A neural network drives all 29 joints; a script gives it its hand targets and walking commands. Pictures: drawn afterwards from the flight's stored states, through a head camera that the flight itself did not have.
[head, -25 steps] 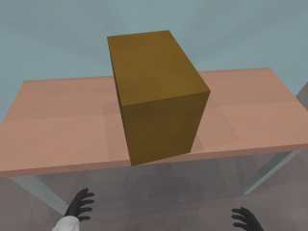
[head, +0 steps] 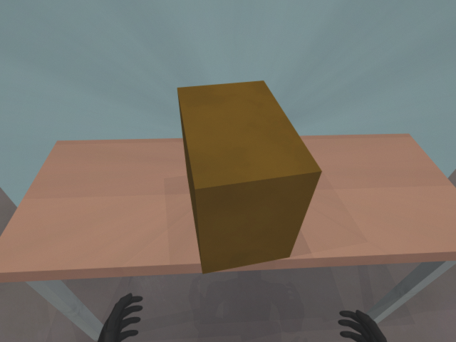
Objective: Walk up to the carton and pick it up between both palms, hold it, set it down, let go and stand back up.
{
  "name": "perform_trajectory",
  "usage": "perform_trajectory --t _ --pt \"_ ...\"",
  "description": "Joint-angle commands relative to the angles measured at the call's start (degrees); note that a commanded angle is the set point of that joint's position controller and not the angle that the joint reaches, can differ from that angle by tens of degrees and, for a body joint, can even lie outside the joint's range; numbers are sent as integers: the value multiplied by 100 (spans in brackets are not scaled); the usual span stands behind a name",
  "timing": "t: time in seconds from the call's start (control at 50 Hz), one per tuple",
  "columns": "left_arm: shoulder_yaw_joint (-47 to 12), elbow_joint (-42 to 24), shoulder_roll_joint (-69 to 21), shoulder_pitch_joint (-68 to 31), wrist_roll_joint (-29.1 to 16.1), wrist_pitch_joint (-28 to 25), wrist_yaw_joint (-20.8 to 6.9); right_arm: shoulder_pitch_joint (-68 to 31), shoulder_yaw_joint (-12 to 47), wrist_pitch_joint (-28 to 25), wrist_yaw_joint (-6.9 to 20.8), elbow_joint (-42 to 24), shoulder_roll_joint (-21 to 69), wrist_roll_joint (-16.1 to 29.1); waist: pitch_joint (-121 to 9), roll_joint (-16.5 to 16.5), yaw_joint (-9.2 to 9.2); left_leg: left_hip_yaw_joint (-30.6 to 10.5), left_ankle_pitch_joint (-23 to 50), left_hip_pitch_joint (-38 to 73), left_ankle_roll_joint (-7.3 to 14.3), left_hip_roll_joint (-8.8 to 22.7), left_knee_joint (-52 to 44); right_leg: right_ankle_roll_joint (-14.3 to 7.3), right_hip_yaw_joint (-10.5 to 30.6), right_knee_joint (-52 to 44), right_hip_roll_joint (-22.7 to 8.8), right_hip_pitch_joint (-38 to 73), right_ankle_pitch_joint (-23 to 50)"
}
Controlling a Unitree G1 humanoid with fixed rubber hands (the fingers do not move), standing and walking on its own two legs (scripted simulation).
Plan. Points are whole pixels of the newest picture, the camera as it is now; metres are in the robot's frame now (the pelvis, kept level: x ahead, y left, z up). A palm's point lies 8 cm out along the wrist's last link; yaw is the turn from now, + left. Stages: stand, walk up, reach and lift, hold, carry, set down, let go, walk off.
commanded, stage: reach and lift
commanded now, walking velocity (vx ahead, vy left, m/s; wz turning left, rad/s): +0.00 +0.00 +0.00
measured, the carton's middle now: (234, 173) +0.48 +0.02 +0.03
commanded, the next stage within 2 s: none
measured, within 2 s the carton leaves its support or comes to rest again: neither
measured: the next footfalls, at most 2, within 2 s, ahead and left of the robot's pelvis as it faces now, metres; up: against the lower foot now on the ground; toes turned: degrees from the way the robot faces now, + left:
none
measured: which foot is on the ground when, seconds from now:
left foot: down 0.00-1.00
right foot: down 0.00-1.00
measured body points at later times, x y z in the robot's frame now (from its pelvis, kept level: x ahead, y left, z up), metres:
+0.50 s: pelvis +0.01 -0.01 +0.00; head -0.03 +0.00 +0.45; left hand +0.17 +0.19 -0.04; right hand +0.19 -0.24 -0.04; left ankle +0.00 +0.14 -0.75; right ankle -0.02 -0.10 -0.75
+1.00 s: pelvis +0.00 -0.03 +0.00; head -0.02 -0.01 +0.45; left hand +0.23 +0.19 +0.01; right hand +0.25 -0.23 +0.01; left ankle +0.00 +0.14 -0.75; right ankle -0.02 -0.10 -0.75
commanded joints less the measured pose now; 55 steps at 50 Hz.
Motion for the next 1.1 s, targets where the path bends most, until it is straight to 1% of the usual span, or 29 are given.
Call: perform_trajectory --t 0.0,0.14,0.28,0.38,0.46,0.5,0.56,0.64,0.72,0.78,0.84,0.92,1.08 --pt "92 -940 328 -185 84 -455 92 -253 -239 -388 33 -588 -1050 276 -385 -80 21 2 1485 809 17 -178 -87 -41 -27 -682 -48 -744 1594" --pt "-22 -1177 58 33 183 -764 201 -254 -60 -634 165 -539 -1180 706 -255 -7 71 -36 1746 734 -38 -183 -99 -130 -27 -729 -13 -641 1677" --pt "-88 -1454 -138 218 235 -1027 297 -190 92 -847 252 -650 -1268 1061 -185 -29 106 -29 1748 553 -55 -237 -99 -134 11 -681 -9 -575 1788" --pt "-138 -1632 -223 217 213 -1213 361 -233 126 -968 264 -866 -1299 1208 -163 -87 124 -2 1570 386 -44 -274 -99 -109 36 -626 -17 -602 1701" --pt "-234 -1698 -275 -103 116 -1340 458 -521 114 -985 274 -1075 -1273 1260 -113 -122 144 34 1051 191 5 -263 -124 -86 47 -584 -50 -811 1157" --pt "-269 -1717 -311 -217 71 -1386 504 -641 128 -986 279 -1143 -1273 1313 -156 -151 160 46 912 126 21 -264 -109 -73 55 -547 -56 -869 1016" --pt "-277 -1718 -370 -341 26 -1439 558 -800 177 -1016 279 -1179 -1302 1415 -290 -205 178 55 887 82 32 -281 -54 -58 73 -475 -47 -889 1022" --pt "-207 -1656 -432 -513 8 -1443 584 -1024 282 -1067 255 -1132 -1348 1536 -439 -301 182 63 954 58 54 -316 5 -36 123 -403 -46 -846 1205" --pt "-8 -1677 -392 -886 4 -1176 558 -1364 381 -905 141 -1184 -1313 1542 -444 -464 177 105 764 -69 130 -356 -97 63 275 -409 -141 -680 1350" --pt "119 -1957 -345 -1200 -22 -838 545 -1659 401 -639 24 -1478 -1269 1538 -526 -531 186 119 695 -179 174 -366 -206 138 386 -408 -205 -486 1496" --pt "152 -2305 -342 -1348 -41 -576 545 -1818 402 -416 -49 -1803 -1288 1594 -741 -457 163 93 860 -122 176 -361 -231 137 422 -380 -207 -357 1826" --pt "251 -2612 -354 -1479 -24 -163 480 -1970 389 -114 -138 -2036 -1309 1611 -905 -323 114 32 1056 52 187 -336 -309 114 444 -395 -208 -246 2190" --pt "407 -3302 -364 -1893 -34 722 400 -2483 236 594 -235 -2686 -1397 1618 -1048 -192 144 -21 1191 368 232 -256 -433 38 372 -523 -124 -372 2025"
